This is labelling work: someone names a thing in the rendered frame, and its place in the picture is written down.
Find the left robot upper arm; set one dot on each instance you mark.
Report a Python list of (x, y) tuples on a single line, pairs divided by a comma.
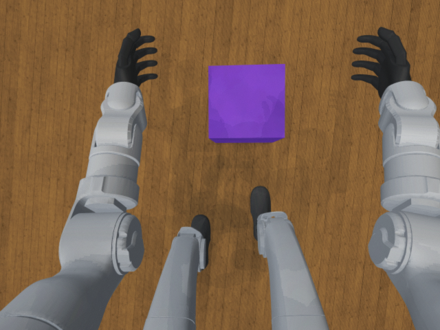
[(96, 251)]

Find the left robot thigh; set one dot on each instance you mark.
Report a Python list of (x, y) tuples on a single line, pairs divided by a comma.
[(174, 303)]

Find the left robot forearm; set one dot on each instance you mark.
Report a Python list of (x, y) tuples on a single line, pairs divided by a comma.
[(111, 180)]

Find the right robot upper arm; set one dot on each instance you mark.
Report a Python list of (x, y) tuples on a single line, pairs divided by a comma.
[(406, 246)]

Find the right robot hand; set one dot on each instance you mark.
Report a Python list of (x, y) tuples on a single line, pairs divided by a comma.
[(393, 66)]

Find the left robot shin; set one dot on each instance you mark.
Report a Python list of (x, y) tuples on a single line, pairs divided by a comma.
[(188, 230)]

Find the left robot hand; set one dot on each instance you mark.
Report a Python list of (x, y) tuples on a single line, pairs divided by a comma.
[(127, 68)]

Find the right robot forearm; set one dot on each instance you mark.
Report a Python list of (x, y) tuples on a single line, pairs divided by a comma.
[(410, 150)]

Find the carton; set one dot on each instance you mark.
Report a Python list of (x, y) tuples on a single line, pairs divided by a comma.
[(246, 103)]

